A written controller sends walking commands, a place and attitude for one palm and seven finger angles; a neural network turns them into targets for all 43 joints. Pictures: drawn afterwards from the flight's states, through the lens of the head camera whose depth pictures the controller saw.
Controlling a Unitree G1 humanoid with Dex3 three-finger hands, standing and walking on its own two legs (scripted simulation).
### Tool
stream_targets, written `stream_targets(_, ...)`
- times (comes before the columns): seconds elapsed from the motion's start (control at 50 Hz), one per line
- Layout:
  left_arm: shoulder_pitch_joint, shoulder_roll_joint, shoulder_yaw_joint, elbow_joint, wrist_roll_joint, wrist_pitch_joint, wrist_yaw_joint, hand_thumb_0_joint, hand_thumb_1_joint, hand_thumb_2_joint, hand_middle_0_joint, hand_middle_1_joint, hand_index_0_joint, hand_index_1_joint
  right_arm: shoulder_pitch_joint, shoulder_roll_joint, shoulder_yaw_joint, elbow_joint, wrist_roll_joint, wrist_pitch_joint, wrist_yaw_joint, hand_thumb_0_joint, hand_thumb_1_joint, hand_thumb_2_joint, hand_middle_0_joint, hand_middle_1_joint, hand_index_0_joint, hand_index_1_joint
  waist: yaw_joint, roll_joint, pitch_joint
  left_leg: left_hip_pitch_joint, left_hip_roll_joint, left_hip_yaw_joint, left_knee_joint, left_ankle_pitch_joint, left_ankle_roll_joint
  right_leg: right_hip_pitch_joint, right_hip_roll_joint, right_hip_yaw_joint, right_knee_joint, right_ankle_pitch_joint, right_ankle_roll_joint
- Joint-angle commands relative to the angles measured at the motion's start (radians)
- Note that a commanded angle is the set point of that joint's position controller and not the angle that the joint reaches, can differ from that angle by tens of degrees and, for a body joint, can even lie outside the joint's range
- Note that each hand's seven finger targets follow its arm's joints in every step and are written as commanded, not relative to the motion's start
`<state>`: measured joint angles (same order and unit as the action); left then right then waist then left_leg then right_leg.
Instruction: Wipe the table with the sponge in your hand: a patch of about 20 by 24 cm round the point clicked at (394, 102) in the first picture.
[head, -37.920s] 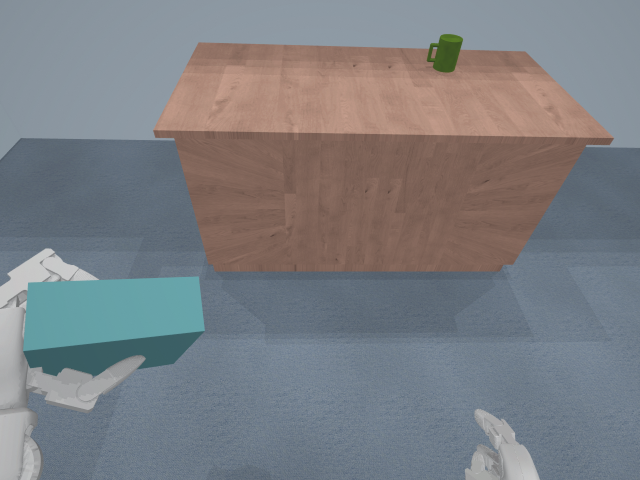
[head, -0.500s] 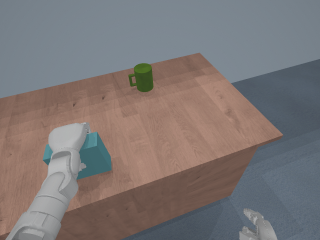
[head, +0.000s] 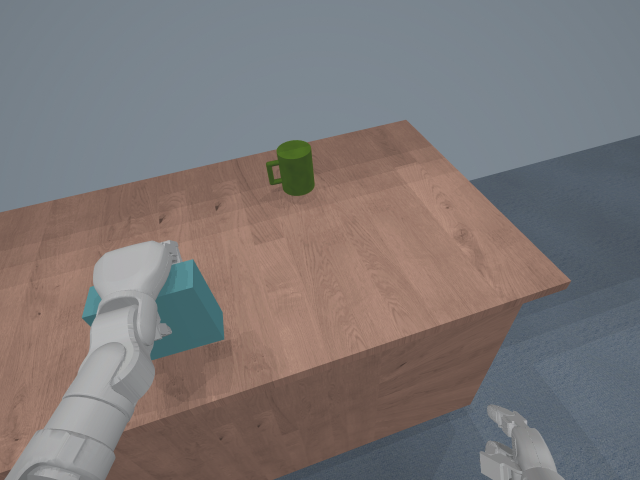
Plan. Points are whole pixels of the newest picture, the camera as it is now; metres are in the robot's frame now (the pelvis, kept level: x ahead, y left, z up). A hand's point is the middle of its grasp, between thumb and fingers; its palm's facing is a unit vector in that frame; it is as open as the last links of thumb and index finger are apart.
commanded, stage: lift the sponge slowly off the table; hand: left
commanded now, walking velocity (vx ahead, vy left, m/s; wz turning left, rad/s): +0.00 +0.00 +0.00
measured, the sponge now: (167, 323) +0.31 +0.27 +0.01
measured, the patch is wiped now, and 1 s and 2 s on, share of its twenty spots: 1.00 1.00 1.00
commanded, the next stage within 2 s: bring the sponge back beside the body in 0.68 s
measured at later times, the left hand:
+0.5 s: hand (154, 276) +0.32 +0.26 +0.10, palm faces -0.03 -0.07 -1.00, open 9.4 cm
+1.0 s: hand (144, 281) +0.30 +0.26 +0.11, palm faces +0.02 -0.08 -1.00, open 9.4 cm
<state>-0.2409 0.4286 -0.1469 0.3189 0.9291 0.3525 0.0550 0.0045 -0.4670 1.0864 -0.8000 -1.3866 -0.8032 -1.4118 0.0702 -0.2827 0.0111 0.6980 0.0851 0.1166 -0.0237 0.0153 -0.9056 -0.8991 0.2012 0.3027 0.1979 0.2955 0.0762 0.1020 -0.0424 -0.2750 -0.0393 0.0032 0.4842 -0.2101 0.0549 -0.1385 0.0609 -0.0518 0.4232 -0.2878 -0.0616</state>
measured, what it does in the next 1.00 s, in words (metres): stands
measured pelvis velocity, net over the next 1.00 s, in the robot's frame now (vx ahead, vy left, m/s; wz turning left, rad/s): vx -0.01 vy -0.01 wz -0.02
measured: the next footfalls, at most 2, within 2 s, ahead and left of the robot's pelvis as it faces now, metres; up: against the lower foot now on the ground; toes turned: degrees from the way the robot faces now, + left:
none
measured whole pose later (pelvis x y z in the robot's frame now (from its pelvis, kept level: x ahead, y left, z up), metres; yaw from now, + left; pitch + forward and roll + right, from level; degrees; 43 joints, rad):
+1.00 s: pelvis -0.01 -0.01 +0.00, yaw -1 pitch -2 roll +0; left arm -0.20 0.49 -0.07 0.18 0.90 0.32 -0.04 0.00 -0.47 1.08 -0.80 -1.38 -0.80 -1.41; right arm 0.05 -0.28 0.03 0.69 0.08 0.11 -0.02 0.02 -0.90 -0.90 0.20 0.30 0.20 0.30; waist 0.08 0.11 -0.03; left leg -0.22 -0.02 0.02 0.43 -0.18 0.04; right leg -0.10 0.08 -0.03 0.39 -0.26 -0.08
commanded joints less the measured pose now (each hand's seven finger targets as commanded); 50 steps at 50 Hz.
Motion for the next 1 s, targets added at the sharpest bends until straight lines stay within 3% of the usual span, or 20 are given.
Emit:
stream_targets(0.0,-0.432,0.237,0.121,-0.187,0.032,-0.023,0.04,0.0,0.1,1.3,-1.2,-1.6,-1.2,-1.6,-0.161,-0.099,-0.027,-0.147,0.001,-0.051,-0.015,0.0,-0.9,-0.9,0.2,0.3,0.2,0.3,-0.024,-0.056,-0.219,0.196,0.002,-0.066,-0.049,0.2,0.021,-0.046,0.01,0.076,-0.069,0.242,-0.02)
stream_targets(0.02,-0.453,0.215,0.097,-0.204,0.033,-0.03,0.037,0.0,0.1,1.3,-1.2,-1.6,-1.2,-1.6,-0.163,-0.099,-0.026,-0.146,0.001,-0.053,-0.015,0.0,-0.9,-0.9,0.2,0.3,0.2,0.3,-0.03,-0.044,-0.223,0.203,0.002,-0.062,-0.051,0.205,0.019,-0.047,0.009,0.075,-0.07,0.256,-0.019)
stream_targets(0.06,-0.44,0.279,0.152,-0.232,0.034,-0.036,0.037,0.0,0.1,1.3,-1.2,-1.6,-1.2,-1.6,-0.166,-0.104,-0.026,-0.152,-0.003,-0.056,-0.014,0.0,-0.9,-0.9,0.2,0.3,0.2,0.3,-0.008,-0.014,-0.277,0.215,-0.001,-0.064,-0.053,0.229,0.017,-0.003,0.008,0.091,-0.068,0.285,-0.025)
stream_targets(0.12,-0.424,0.247,0.136,-0.165,0.028,-0.027,0.037,0.0,0.1,1.3,-1.2,-1.6,-1.2,-1.6,-0.163,-0.1,-0.024,-0.139,-0.003,-0.052,-0.016,0.0,-0.9,-0.9,0.2,0.3,0.2,0.3,-0.016,-0.065,-0.237,0.183,-0.002,-0.048,-0.055,0.214,0.018,-0.006,0.003,0.087,-0.074,0.296,-0.016)
stream_targets(0.16,-0.479,0.297,0.162,-0.152,0.037,-0.01,0.029,0.0,0.1,1.3,-1.2,-1.6,-1.2,-1.6,-0.178,-0.108,-0.015,-0.135,0.001,-0.044,-0.017,0.0,-0.9,-0.9,0.2,0.3,0.2,0.3,-0.01,-0.039,-0.236,0.176,-0.006,-0.05,-0.072,0.197,0.013,0.003,0.003,0.101,-0.084,0.269,-0.021)
stream_targets(0.22,-0.423,0.275,0.152,-0.132,0.027,-0.002,0.019,0.0,0.1,1.3,-1.2,-1.6,-1.2,-1.6,-0.179,-0.105,-0.021,-0.14,-0.002,-0.047,-0.014,0.0,-0.9,-0.9,0.2,0.3,0.2,0.3,-0.004,-0.048,-0.249,0.171,-0.01,-0.035,-0.057,0.226,0.018,0.031,-0.005,0.1,-0.077,0.332,-0.014)
stream_targets(0.26,-0.412,0.339,0.202,-0.153,0.024,0.002,0.002,0.0,0.1,1.3,-1.2,-1.6,-1.2,-1.6,-0.19,-0.115,-0.018,-0.146,-0.002,-0.041,-0.01,0.0,-0.9,-0.9,0.2,0.3,0.2,0.3,0.009,-0.047,-0.282,0.171,-0.016,-0.038,-0.055,0.251,0.017,0.076,-0.008,0.125,-0.073,0.392,-0.017)
stream_targets(0.28,-0.4,0.291,0.164,-0.161,0.015,0.0,-0.005,0.0,0.1,1.3,-1.2,-1.6,-1.2,-1.6,-0.183,-0.106,-0.019,-0.153,-0.003,-0.04,-0.009,0.0,-0.9,-0.9,0.2,0.3,0.2,0.3,-0.001,-0.068,-0.277,0.162,-0.014,-0.03,-0.052,0.256,0.021,0.079,-0.012,0.109,-0.065,0.407,-0.009)
stream_targets(0.32,-0.388,0.274,0.147,-0.17,0.012,-0.001,-0.019,0.0,0.1,1.3,-1.2,-1.6,-1.2,-1.6,-0.186,-0.107,-0.02,-0.157,0.0,-0.04,-0.006,0.0,-0.9,-0.9,0.2,0.3,0.2,0.3,-0.007,-0.074,-0.248,0.161,-0.013,-0.033,-0.053,0.249,0.022,0.059,-0.01,0.106,-0.072,0.401,-0.007)
stream_targets(0.42,-0.394,0.315,0.175,-0.209,0.004,-0.021,-0.04,0.0,0.1,1.3,-1.2,-1.6,-1.2,-1.6,-0.186,-0.11,-0.021,-0.161,-0.001,-0.047,-0.01,0.0,-0.9,-0.9,0.2,0.3,0.2,0.3,-0.01,-0.069,-0.224,0.169,-0.014,-0.032,-0.054,0.233,0.028,0.05,-0.012,0.117,-0.084,0.388,-0.006)
stream_targets(0.46,-0.423,0.382,0.229,-0.255,0.007,-0.033,-0.04,0.0,0.1,1.3,-1.2,-1.6,-1.2,-1.6,-0.195,-0.111,-0.019,-0.166,-0.002,-0.049,-0.013,0.0,-0.9,-0.9,0.2,0.3,0.2,0.3,0.003,-0.061,-0.25,0.179,-0.019,-0.036,-0.05,0.248,0.028,0.075,-0.014,0.136,-0.082,0.413,-0.009)
stream_targets(0.5,-0.414,0.378,0.236,-0.251,0.008,-0.044,-0.031,0.0,0.1,1.3,-1.2,-1.6,-1.2,-1.6,-0.191,-0.107,-0.018,-0.158,-0.003,-0.054,-0.015,0.0,-0.9,-0.9,0.2,0.3,0.2,0.3,0.008,-0.061,-0.252,0.174,-0.021,-0.036,-0.047,0.258,0.028,0.076,-0.013,0.125,-0.073,0.423,-0.009)
stream_targets(0.52,-0.41,0.339,0.202,-0.275,0.003,-0.048,-0.032,0.0,0.1,1.3,-1.2,-1.6,-1.2,-1.6,-0.192,-0.104,-0.02,-0.161,-0.003,-0.056,-0.014,0.0,-0.9,-0.9,0.2,0.3,0.2,0.3,-0.001,-0.04,-0.241,0.179,-0.018,-0.033,-0.051,0.259,0.027,0.063,-0.011,0.122,-0.074,0.419,-0.009)
stream_targets(0.56,-0.443,0.355,0.211,-0.308,0.005,-0.044,-0.032,0.0,0.1,1.3,-1.2,-1.6,-1.2,-1.6,-0.207,-0.103,-0.018,-0.168,-0.001,-0.061,-0.014,0.0,-0.9,-0.9,0.2,0.3,0.2,0.3,0.006,-0.012,-0.251,0.202,-0.018,-0.042,-0.056,0.255,0.025,0.055,-0.009,0.128,-0.084,0.381,-0.016)
stream_targets(0.62,-0.428,0.288,0.151,-0.223,0.006,-0.021,-0.035,0.0,0.1,1.3,-1.2,-1.6,-1.2,-1.6,-0.191,-0.108,-0.02,-0.149,0.003,-0.058,-0.014,0.0,-0.9,-0.9,0.2,0.3,0.2,0.3,-0.017,-0.03,-0.19,0.175,-0.01,-0.036,-0.066,0.213,0.021,0.008,-0.008,0.113,-0.095,0.322,-0.012)
stream_targets(0.66,-0.425,0.308,0.168,-0.237,0.007,-0.007,-0.044,0.0,0.1,1.3,-1.2,-1.6,-1.2,-1.6,-0.205,-0.111,-0.02,-0.16,0.004,-0.058,-0.013,0.0,-0.9,-0.9,0.2,0.3,0.2,0.3,-0.002,-0.039,-0.242,0.192,-0.014,-0.039,-0.061,0.236,0.021,0.041,-0.011,0.122,-0.089,0.351,-0.015)
stream_targets(0.72,-0.39,0.28,0.145,-0.216,0.001,0.001,-0.053,0.0,0.1,1.3,-1.2,-1.6,-1.2,-1.6,-0.199,-0.11,-0.02,-0.159,0.002,-0.052,-0.011,0.0,-0.9,-0.9,0.2,0.3,0.2,0.3,-0.008,-0.076,-0.228,0.178,-0.012,-0.034,-0.062,0.232,0.023,0.044,-0.013,0.113,-0.085,0.366,-0.008)
stream_targets(0.76,-0.441,0.326,0.172,-0.23,0.007,0.0,-0.06,0.0,0.1,1.3,-1.2,-1.6,-1.2,-1.6,-0.208,-0.113,-0.014,-0.161,0.004,-0.049,-0.014,0.0,-0.9,-0.9,0.2,0.3,0.2,0.3,-0.007,-0.075,-0.24,0.186,-0.013,-0.039,-0.067,0.224,0.022,0.049,-0.014,0.125,-0.093,0.356,-0.01)
stream_targets(0.86,-0.357,0.374,0.239,-0.307,0.008,-0.034,-0.054,0.0,0.1,1.3,-1.2,-1.6,-1.2,-1.6,-0.22,-0.106,-0.014,-0.177,-0.007,-0.051,-0.008,0.0,-0.9,-0.9,0.2,0.3,0.2,0.3,0.024,-0.051,-0.276,0.191,-0.018,-0.039,-0.061,0.26,0.023,0.093,-0.014,0.133,-0.074,0.405,-0.013)
stream_targets(0.98,-0.247,0.312,0.217,-0.404,-0.003,-0.018,-0.036,0.0,0.1,1.3,-1.2,-1.6,-1.2,-1.6,-0.236,-0.095,-0.019,-0.189,-0.01,-0.054,0.009,0.0,-0.9,-0.9,0.2,0.3,0.2,0.3,0.027,-0.005,-0.227,0.198,-0.008,-0.046,-0.063,0.276,0.02,0.056,-0.005,0.119,-0.071,0.367,-0.018)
